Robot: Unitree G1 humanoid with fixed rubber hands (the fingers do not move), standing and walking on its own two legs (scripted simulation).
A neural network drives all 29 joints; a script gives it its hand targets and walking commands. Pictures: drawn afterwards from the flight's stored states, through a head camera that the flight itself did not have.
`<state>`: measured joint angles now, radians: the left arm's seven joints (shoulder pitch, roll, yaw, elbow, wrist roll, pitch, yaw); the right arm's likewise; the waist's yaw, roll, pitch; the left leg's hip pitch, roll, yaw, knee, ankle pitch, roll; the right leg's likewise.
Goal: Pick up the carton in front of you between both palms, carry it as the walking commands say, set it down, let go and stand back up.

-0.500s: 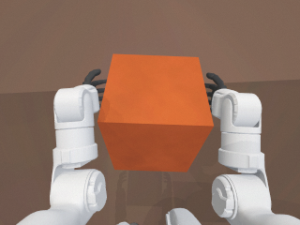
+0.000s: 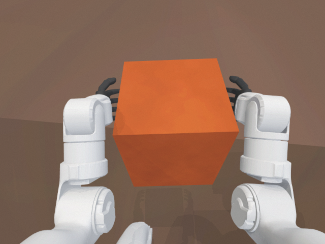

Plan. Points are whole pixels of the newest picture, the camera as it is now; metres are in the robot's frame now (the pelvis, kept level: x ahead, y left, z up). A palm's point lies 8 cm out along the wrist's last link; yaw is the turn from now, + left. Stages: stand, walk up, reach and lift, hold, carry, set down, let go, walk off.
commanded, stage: carry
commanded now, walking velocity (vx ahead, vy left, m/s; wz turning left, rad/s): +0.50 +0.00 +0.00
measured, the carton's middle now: (171, 127) +0.37 +0.02 +0.07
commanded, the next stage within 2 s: none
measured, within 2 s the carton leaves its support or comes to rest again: neither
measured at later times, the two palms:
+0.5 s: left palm (132, 19) +0.69 +0.16 +0.18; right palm (235, 27) +0.65 -0.14 +0.18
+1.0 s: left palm out of the picture +0.95 +0.17 +0.22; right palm out of the picture +0.97 -0.13 +0.22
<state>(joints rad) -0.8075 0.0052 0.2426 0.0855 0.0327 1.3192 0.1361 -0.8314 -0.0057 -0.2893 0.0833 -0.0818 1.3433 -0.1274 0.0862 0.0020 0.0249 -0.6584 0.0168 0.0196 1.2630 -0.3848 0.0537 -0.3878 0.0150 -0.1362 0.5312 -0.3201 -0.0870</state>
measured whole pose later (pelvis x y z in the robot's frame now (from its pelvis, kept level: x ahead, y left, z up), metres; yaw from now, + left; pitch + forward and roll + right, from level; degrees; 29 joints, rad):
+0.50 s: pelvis +0.29 +0.05 +0.03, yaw -2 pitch +4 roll +0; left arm -0.83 0.00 0.28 0.03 0.08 1.34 0.12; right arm -0.80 0.00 -0.25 0.03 -0.03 1.31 -0.16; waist -0.08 -0.01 0.03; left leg -0.36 -0.01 0.13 0.52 -0.35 0.07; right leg -0.75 -0.04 -0.02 1.21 -0.39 -0.04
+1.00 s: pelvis +0.58 +0.00 +0.06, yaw +0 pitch +5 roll +0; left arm -0.81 0.00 0.25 0.03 0.03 1.31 0.15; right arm -0.82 0.00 -0.28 0.01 -0.07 1.34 -0.12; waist 0.07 0.01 0.00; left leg -0.76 0.06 0.03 1.06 -0.36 0.03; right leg -0.31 0.01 -0.11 0.50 -0.38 -0.06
